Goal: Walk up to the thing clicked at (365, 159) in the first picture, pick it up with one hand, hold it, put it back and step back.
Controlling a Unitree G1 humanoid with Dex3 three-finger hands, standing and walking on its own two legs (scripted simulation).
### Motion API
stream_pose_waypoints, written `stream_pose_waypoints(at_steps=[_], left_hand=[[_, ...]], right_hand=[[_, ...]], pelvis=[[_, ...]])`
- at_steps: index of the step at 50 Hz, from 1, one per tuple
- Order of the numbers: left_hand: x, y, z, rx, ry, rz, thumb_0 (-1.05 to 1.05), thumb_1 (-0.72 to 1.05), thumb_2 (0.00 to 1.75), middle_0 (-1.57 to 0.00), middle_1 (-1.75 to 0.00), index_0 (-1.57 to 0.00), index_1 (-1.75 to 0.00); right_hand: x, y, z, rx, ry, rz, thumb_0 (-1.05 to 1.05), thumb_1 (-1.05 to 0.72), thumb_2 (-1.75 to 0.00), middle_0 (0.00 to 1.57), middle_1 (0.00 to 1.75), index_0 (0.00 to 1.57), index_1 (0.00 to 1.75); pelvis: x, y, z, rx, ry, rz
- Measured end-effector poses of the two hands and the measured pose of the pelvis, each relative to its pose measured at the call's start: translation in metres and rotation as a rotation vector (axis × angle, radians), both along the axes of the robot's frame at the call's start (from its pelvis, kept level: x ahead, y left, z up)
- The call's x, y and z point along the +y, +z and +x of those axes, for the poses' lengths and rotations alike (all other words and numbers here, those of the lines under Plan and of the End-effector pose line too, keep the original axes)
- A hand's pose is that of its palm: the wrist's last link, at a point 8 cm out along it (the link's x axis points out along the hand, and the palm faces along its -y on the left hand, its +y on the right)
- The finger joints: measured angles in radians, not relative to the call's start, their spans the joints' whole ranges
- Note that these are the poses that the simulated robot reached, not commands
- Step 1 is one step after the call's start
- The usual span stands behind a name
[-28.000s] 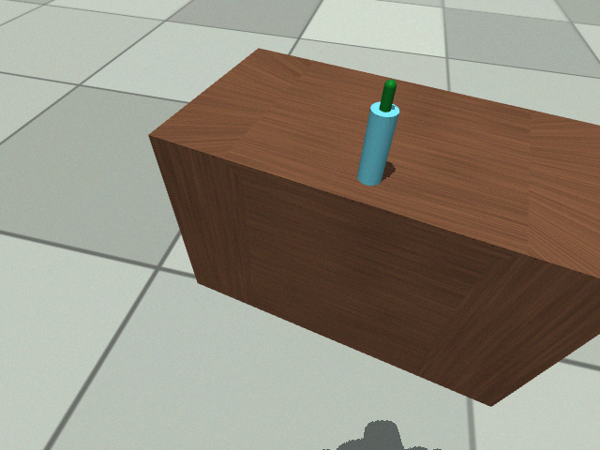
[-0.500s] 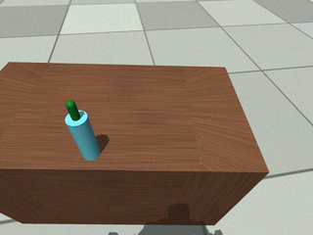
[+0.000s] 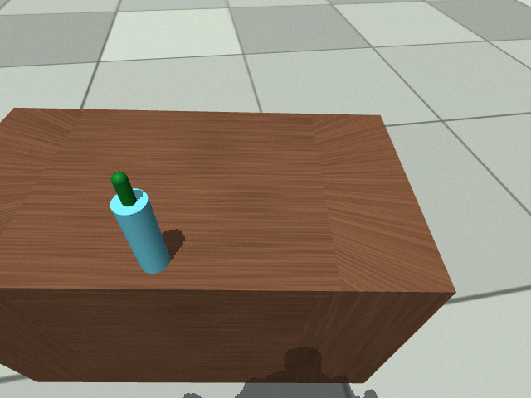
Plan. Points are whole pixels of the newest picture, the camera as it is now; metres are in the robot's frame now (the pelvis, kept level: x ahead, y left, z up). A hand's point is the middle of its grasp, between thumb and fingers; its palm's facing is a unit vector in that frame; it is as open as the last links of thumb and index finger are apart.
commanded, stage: stand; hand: left
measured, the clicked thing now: (139, 224) +0.40 +0.22 +0.04
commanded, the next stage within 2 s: step back in 0.14 s
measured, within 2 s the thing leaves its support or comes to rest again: neither
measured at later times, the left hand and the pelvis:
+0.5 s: hand out of the picture +0.08 +0.31 -0.19, palm faces -0.03 -0.93 -0.38, open 7.4 cm; pelvis -0.07 +0.04 -0.04, yaw +0 degrees
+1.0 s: hand out of the picture -0.06 +0.27 -0.16, palm faces -0.07 -0.91 -0.40, open 7.4 cm; pelvis -0.17 +0.02 -0.02, yaw -4 degrees
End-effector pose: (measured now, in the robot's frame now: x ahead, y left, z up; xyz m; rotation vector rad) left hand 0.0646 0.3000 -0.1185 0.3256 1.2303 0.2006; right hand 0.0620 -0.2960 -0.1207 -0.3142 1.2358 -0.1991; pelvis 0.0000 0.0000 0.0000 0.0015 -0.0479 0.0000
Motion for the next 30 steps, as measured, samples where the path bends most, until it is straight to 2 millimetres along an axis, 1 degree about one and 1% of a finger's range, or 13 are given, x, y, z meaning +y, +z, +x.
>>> stream_pose_waypoints(at_steps=[8, 14, 18, 21, 25, 27, 30], left_hand=[[0.001, -0.001, -0.001, -0.002, 0.005, -0.004, 0.01, 0.9, 0.89, -0.2, -0.29, -0.2, -0.3], [0.012, -0.005, -0.003, -0.017, 0.024, 0.018, 0.01, 0.9, 0.89, -0.2, -0.3, -0.2, -0.3], [0.023, -0.01, -0.005, -0.036, 0.005, 0.032, 0.01, 0.9, 0.89, -0.2, -0.3, -0.2, -0.3], [0.035, -0.016, -0.002, -0.056, -0.026, 0.035, 0.01, 0.9, 0.89, -0.2, -0.3, -0.2, -0.3], [0.051, -0.03, 0.006, -0.106, -0.047, 0.027, 0.01, 0.9, 0.89, -0.2, -0.3, -0.2, -0.3], [0.053, -0.031, 0.004, -0.114, -0.047, 0.026, 0.01, 0.9, 0.89, -0.2, -0.29, -0.2, -0.3], [0.052, -0.029, -0.006, -0.1, -0.051, 0.015, 0.01, 0.9, 0.89, -0.2, -0.29, -0.2, -0.3]], right_hand=[[0.0, 0.0, -0.002, -0.001, -0.005, 0.0, 0.01, -0.9, -0.9, 0.2, 0.3, 0.2, 0.3], [-0.009, -0.004, -0.005, -0.007, -0.019, -0.019, 0.01, -0.9, -0.9, 0.2, 0.3, 0.2, 0.3], [-0.013, -0.006, -0.014, -0.012, -0.015, -0.053, 0.01, -0.9, -0.9, 0.2, 0.3, 0.2, 0.3], [-0.009, -0.004, -0.029, -0.012, -0.02, -0.075, 0.01, -0.9, -0.9, 0.2, 0.3, 0.2, 0.3], [0.002, -0.006, -0.061, 0.012, -0.013, -0.118, 0.0, -0.9, -0.9, 0.2, 0.3, 0.2, 0.3], [0.01, -0.004, -0.079, 0.044, -0.013, -0.115, 0.0, -0.9, -0.9, 0.2, 0.3, 0.2, 0.3], [0.02, 0.003, -0.1, 0.072, -0.024, -0.111, 0.01, -0.9, -0.9, 0.2, 0.3, 0.2, 0.3]], pelvis=[[0.001, -0.001, -0.002, 0.001, -0.003, 0.001], [0.002, -0.009, -0.023, 0.006, -0.001, -0.006], [0.011, -0.017, -0.041, 0.002, 0.004, -0.006], [0.022, -0.023, -0.053, 0.008, 0.006, 0.002], [0.038, -0.035, -0.07, 0.016, 0.008, 0.003], [0.041, -0.033, -0.079, 0.01, 0.007, -0.006], [0.042, -0.024, -0.088, 0.02, -0.004, -0.016]])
